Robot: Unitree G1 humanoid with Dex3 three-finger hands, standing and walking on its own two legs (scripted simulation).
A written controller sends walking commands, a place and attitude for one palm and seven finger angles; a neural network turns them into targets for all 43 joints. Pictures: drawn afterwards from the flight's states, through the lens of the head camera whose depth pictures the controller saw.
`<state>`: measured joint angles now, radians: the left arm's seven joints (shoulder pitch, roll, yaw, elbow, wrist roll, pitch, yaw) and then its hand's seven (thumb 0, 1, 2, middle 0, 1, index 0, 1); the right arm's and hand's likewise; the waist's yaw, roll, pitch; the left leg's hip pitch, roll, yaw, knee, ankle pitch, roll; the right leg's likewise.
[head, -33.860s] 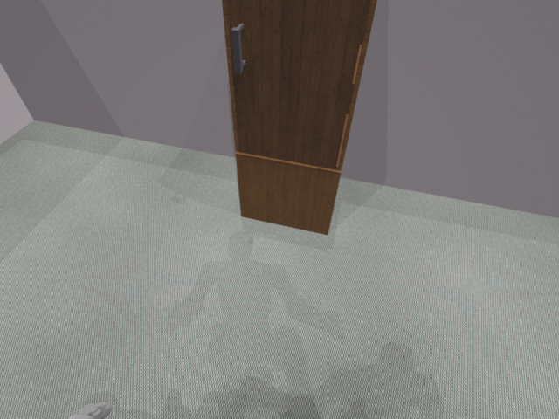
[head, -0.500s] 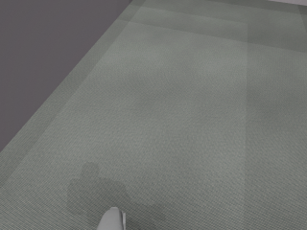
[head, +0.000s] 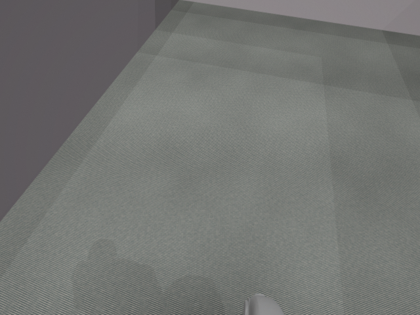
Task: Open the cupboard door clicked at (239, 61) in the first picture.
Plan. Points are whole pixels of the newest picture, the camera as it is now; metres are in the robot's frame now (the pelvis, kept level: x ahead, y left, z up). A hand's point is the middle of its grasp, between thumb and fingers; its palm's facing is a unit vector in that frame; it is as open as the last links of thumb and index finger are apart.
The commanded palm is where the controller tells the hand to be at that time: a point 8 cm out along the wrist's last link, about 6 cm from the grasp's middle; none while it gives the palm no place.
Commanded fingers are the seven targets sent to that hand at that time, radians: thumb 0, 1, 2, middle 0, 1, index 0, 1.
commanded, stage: walk to a spot facing it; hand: left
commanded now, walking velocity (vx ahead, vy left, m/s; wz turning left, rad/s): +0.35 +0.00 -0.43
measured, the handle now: out of the picture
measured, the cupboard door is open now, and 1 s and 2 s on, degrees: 48 48 48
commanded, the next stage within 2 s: turn to face it in 0.18 s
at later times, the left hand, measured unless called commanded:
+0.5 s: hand (181, 227) +0.34 +0.10 -0.17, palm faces -0.08 -0.98 -0.20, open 7.1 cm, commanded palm none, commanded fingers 0.00 0.90 0.90 -0.20 -0.30 -0.20 -0.30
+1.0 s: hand (171, 200) +0.42 +0.14 -0.17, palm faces +0.21 -0.95 -0.25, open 7.4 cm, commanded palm none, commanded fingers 0.00 0.90 0.90 -0.20 -0.30 -0.20 -0.30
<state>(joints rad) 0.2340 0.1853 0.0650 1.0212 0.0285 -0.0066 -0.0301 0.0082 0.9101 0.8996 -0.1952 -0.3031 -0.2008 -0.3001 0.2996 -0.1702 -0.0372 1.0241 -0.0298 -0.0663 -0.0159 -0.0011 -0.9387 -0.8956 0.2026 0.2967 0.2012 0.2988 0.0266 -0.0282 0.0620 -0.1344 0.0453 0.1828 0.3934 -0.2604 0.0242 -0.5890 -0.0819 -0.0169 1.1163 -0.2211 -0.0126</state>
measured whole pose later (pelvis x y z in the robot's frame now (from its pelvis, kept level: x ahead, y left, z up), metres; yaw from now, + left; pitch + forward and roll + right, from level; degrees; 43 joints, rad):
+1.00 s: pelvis +0.35 -0.08 -0.01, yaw +12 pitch +3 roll -2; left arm 0.11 0.23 0.06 0.92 0.02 0.05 0.01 0.01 0.91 0.90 -0.20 -0.30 -0.20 -0.30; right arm 0.20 -0.20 -0.05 0.95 -0.03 0.03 0.00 0.01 -0.91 -0.90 0.20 0.30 0.20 0.30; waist -0.02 0.02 0.07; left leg -0.36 -0.02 -0.05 0.49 -0.18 0.03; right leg -0.46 -0.05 0.01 0.91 -0.41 0.09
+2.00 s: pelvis +0.43 -0.17 -0.01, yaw +50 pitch +0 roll +2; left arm 0.16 0.19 0.03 0.87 0.02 0.01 0.02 0.00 0.91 0.90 -0.20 -0.30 -0.21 -0.30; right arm 0.17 -0.26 -0.09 0.94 -0.02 0.09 0.02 0.01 -0.91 -0.90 0.20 0.30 0.20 0.30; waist -0.03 0.04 0.10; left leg -0.49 -0.02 -0.03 1.12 -0.48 -0.05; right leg -0.27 -0.08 -0.11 0.59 -0.33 -0.01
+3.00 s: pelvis +0.49 -0.16 +0.00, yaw +87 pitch +1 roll +3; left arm 0.20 0.18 0.04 0.89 0.02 0.01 0.02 0.00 0.92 0.90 -0.20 -0.30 -0.21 -0.30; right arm 0.13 -0.25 -0.08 0.94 -0.02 0.09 0.03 0.01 -0.91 -0.90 0.20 0.30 0.20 0.30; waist -0.02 -0.02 0.12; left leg -0.42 0.03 0.05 0.89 -0.44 -0.07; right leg -0.19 -0.13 -0.23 0.51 -0.32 -0.02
